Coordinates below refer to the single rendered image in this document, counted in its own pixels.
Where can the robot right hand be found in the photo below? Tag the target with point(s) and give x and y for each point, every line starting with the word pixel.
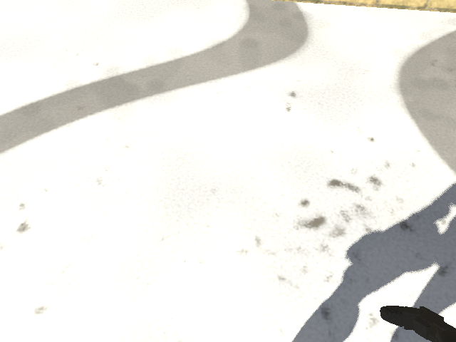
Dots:
pixel 423 321

